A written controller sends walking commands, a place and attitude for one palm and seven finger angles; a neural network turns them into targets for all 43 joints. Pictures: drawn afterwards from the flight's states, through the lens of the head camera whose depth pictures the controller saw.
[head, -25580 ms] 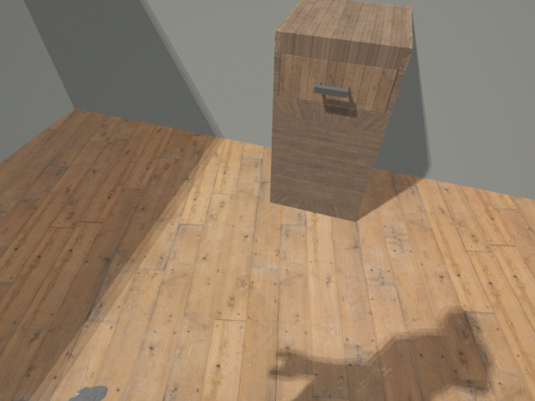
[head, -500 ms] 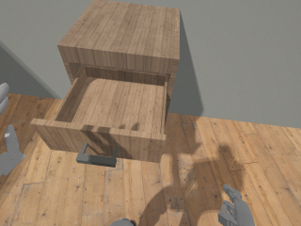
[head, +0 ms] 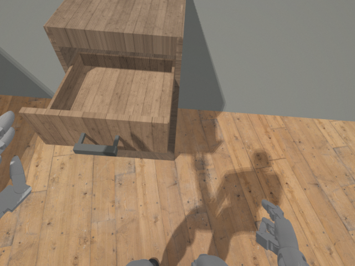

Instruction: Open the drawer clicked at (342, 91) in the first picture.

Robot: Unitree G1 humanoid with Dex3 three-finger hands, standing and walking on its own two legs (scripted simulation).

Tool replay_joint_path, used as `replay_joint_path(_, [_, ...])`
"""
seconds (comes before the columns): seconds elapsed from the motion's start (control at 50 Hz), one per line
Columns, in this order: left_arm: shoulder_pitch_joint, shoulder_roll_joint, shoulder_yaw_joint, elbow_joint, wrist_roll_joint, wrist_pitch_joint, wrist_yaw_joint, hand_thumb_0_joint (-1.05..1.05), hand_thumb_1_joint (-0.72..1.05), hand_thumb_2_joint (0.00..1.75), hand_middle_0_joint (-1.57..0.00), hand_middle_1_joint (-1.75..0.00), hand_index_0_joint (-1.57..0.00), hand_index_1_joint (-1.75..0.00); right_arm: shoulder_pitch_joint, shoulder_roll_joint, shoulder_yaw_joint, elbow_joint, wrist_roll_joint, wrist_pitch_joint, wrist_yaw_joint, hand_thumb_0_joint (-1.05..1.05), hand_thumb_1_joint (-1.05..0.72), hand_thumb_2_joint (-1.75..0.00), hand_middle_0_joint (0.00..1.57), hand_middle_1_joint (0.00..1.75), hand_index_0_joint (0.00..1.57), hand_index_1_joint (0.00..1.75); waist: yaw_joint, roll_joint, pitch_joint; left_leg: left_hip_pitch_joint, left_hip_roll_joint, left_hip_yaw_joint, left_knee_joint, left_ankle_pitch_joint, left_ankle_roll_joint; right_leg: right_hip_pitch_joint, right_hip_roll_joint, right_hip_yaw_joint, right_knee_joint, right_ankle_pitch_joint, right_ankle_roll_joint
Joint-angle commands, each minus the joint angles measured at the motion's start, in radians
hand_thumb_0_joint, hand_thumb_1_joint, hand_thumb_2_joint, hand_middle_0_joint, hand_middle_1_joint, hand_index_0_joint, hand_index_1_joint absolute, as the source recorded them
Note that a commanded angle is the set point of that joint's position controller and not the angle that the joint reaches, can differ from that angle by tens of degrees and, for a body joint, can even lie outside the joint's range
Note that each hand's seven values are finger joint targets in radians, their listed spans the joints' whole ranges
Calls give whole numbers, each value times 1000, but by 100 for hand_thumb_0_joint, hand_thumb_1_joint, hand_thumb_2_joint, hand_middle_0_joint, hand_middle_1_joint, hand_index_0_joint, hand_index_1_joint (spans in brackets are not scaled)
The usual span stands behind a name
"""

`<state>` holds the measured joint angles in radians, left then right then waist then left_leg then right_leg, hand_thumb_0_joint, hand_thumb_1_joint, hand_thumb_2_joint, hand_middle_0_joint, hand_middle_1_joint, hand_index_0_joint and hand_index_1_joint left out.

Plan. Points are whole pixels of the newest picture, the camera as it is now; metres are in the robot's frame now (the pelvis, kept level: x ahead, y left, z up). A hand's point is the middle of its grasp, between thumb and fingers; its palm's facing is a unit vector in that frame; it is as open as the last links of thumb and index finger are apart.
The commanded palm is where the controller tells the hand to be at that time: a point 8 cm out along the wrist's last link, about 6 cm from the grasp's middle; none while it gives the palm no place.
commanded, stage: stop stepping back and stand still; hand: left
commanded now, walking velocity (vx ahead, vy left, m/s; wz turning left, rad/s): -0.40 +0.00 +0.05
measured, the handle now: (97, 143) +0.43 +0.25 -0.07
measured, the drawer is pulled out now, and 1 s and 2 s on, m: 0.30 0.30 0.30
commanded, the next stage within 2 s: let the arm hang, fingers relaxed in 0.86 s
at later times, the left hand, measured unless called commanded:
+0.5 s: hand out of the picture +0.04 +0.17 +0.15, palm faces +0.39 -0.81 -0.43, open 7.4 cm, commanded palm -0.03 +0.22 +0.18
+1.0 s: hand out of the picture +0.00 +0.17 +0.13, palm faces +0.38 -0.82 -0.43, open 7.4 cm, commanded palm none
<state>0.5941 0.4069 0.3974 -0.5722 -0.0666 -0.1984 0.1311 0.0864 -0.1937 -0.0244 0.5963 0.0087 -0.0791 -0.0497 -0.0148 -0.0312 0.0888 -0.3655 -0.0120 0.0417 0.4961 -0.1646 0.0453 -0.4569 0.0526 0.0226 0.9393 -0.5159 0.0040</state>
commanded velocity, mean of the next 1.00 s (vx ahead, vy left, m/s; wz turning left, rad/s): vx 0.19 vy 0.08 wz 0.00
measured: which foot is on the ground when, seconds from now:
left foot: down 0.00-0.20, up 0.22-0.50, down 0.52-0.72, up 0.74-1.00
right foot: up 0.00-0.18, down 0.20-0.52, up 0.54-0.70, down 0.72-1.00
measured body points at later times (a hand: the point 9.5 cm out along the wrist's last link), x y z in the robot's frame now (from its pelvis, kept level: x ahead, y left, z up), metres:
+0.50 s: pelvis -0.13 -0.07 +0.00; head -0.13 -0.07 +0.45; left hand +0.01 +0.22 +0.17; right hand +0.01 -0.34 -0.09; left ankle -0.20 +0.06 -0.73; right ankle -0.06 -0.17 -0.74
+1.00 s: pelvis -0.17 -0.07 +0.00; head -0.16 -0.06 +0.45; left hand -0.03 +0.22 +0.15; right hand +0.01 -0.30 -0.09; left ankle -0.16 +0.05 -0.72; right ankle -0.12 -0.14 -0.73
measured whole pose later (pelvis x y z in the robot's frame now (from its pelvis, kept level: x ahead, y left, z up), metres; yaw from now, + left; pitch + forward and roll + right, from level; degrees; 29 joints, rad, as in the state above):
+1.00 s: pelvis -0.17 -0.07 +0.00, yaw +8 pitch +0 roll +1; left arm 0.60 0.33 0.24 -0.47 0.01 -0.19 0.12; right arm 0.26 -0.23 -0.03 0.64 -0.01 -0.09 -0.02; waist -0.01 -0.03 -0.01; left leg -0.35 0.01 0.06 0.66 -0.32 0.02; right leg -0.30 -0.01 -0.13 0.50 -0.22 -0.07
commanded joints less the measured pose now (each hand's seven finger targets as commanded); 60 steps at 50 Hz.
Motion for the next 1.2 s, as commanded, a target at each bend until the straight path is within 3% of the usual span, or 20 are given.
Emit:
replay_joint_path(0.0, [62,164,97,-449,6,-48,29,0,90,90,-20,-30,-20,-30,-3,-130,-47,-141,-4,-69,7,0,-90,-90,20,30,20,30,22,231,-326,218,306,-190,-103,601,97,46,-51,-2,38,41,28])
replay_joint_path(0.14, [168,178,175,-368,1,-38,59,0,90,90,-20,-30,-20,-30,6,-131,-26,-206,16,-60,2,0,-90,-90,20,30,20,30,17,264,-189,-232,118,-60,-94,-467,-12,419,-42,-160,-381,149,5])
replay_joint_path(0.16, [149,179,173,-323,7,-37,53,0,90,90,-20,-30,-20,-30,14,-117,-31,-202,21,-47,2,0,-90,-90,20,30,20,30,8,120,-156,-231,45,-2,92,-467,-46,365,-121,-75,-511,136,-20])
replay_joint_path(0.2, [79,183,167,-231,-10,-21,43,0,90,90,-20,-30,-20,-30,-2,-125,-42,-185,19,-27,-1,0,-90,-90,20,30,20,30,-1,-216,-70,-192,-37,-87,747,-324,-77,-34,-479,448,-824,-100,-172])
replay_joint_path(0.22, [-6,162,144,-161,-8,-9,39,0,90,90,-20,-30,-20,-30,8,-128,-52,-140,10,-22,-8,0,-90,-90,20,30,20,30,-28,-203,-58,-182,4,-129,865,-253,-76,-114,-497,396,-827,-199,-159])
replay_joint_path(0.3, [26,125,86,-52,8,-26,6,0,90,90,-20,-30,-20,-30,-28,-119,-41,-147,20,3,-7,0,-90,-90,20,30,20,30,-41,-140,-74,-131,42,-70,710,-142,-66,-81,-344,91,-703,-100,-81])
replay_joint_path(0.42, [28,143,68,-242,54,-75,57,0,90,90,-20,-30,-20,-30,8,-120,-35,-133,-3,-94,-17,0,-90,-90,20,30,20,30,10,-174,-169,66,8,47,10,-308,12,193,-343,157,-701,-52,-90])
replay_joint_path(0.46, [45,162,79,-336,53,-88,65,0,90,90,-20,-30,-20,-30,59,-123,-38,-136,-13,-117,-20,0,-90,-90,20,30,20,30,-9,-16,-195,169,17,47,-234,-223,34,253,-261,90,-560,16,-62])
replay_joint_path(0.54, [33,191,110,-414,62,-105,62,0,90,90,-20,-30,-20,-30,90,-113,-39,-129,-12,-130,-11,0,-90,-90,20,30,20,30,-18,429,-115,181,294,-283,-292,-112,141,-55,-61,-142,65,-19,5])
replay_joint_path(0.66, [12,112,85,-47,34,-63,36,0,90,90,-20,-30,-20,-30,43,-140,-39,-102,15,-84,-15,0,-90,-90,20,30,20,30,15,80,-42,-105,156,-53,32,-198,59,354,-72,-113,-456,167,-8])
replay_joint_path(0.7, [39,117,86,41,24,-44,20,0,90,90,-20,-30,-20,-30,26,-129,-51,-126,26,-45,-9,0,-90,-90,20,30,20,30,7,-303,-68,-292,-18,-4,507,-343,3,382,-358,459,-714,26,-100])
replay_joint_path(0.78, [-12,86,39,-44,22,-70,-4,0,90,90,-20,-30,-20,-30,42,-142,-54,-110,11,-12,16,0,-90,-90,20,30,20,30,-28,-175,-75,-170,33,-79,677,-146,-33,94,-335,303,-785,-131,-78])
replay_joint_path(0.92, [-11,164,51,-358,52,-80,67,0,90,90,-20,-30,-20,-30,11,-94,-15,-140,-22,-57,-31,0,-90,-90,20,30,20,30,13,-19,-129,126,23,42,88,-176,-6,119,-308,135,-758,-32,-138])
replay_joint_path(0.94, [-121,-133,-282,613,139,132,-59,0,90,90,-20,-30,-20,-30,162,-137,-41,132,-25,-52,90,0,-90,-90,20,30,20,30,-68,82,-58,72,73,-2,105,-149,-26,57,-300,-40,-514,239,-113])
replay_joint_path(1.0, [-92,-158,-296,660,102,203,-105,0,90,90,-20,-30,-20,-30,232,-145,-38,28,-37,43,84,0,-90,-90,20,30,20,30,-52,268,-89,130,284,-393,-118,-205,111,-166,-71,-100,-88,9,-10])
replay_joint_path(1.02, [-188,-136,-304,667,104,197,-112,0,90,90,-20,-30,-20,-30,235,-191,-54,14,-51,41,69,0,-90,-90,20,30,20,30,-69,143,-85,103,359,-506,-147,-56,193,-183,-70,-24,41,-19,-14])
replay_joint_path(1.06, [-254,-138,-322,740,108,196,-121,0,90,90,-20,-30,-20,-30,180,-179,-37,11,-64,25,46,0,-90,-90,20,30,20,30,-37,-30,-186,112,318,-396,-77,302,186,-70,-81,9,39,-13,-4])
replay_joint_path(1.1, [-283,-130,-321,887,93,209,-123,0,90,90,-20,-30,-20,-30,128,-162,-17,39,-59,31,36,0,-90,-90,20,30,20,30,-1,122,-183,79,265,-279,-64,466,152,39,-70,8,-40,40,3])
replay_joint_path(1.14, [-203,-90,-310,1043,90,214,-126,0,90,90,-20,-30,-20,-30,77,-152,-8,76,-42,51,28,0,-90,-90,20,30,20,30,73,104,-169,-34,177,-162,20,295,74,300,-72,9,-320,239,2])
replay_joint_path(1.18, [-148,24,-301,1165,95,199,-118,0,90,90,-20,-30,-20,-30,107,-83,-6,94,-14,67,28,0,-90,-90,20,30,20,30,67,-128,-146,-157,-17,-20,231,-292,-39,366,-326,399,-598,450,-72])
